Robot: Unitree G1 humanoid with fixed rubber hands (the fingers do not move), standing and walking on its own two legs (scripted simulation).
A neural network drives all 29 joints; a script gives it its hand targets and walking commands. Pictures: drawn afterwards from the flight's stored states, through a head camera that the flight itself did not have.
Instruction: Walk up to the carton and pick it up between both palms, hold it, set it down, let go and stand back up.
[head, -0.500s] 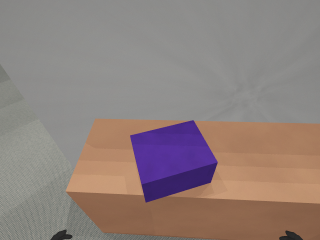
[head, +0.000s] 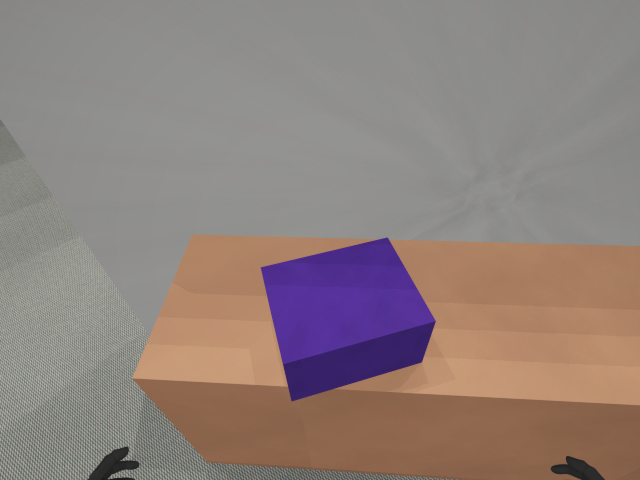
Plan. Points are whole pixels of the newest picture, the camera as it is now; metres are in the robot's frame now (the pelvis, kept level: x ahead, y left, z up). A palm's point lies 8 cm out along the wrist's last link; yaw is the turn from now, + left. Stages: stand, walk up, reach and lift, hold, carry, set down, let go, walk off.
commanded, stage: reach and lift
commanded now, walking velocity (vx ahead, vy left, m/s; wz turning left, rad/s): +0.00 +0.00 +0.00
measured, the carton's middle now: (342, 315) +0.44 -0.01 -0.13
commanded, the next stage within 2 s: none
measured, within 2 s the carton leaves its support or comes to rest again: neither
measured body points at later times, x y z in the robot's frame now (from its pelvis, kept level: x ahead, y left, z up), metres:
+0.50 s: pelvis +0.00 +0.01 +0.01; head +0.00 +0.02 +0.45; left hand +0.18 +0.27 -0.07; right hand +0.16 -0.29 -0.07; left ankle +0.03 +0.13 -0.73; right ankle -0.01 -0.12 -0.73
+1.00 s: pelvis +0.01 +0.00 +0.00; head +0.00 +0.01 +0.45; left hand +0.21 +0.23 -0.04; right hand +0.21 -0.30 -0.04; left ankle +0.03 +0.13 -0.73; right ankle -0.01 -0.12 -0.73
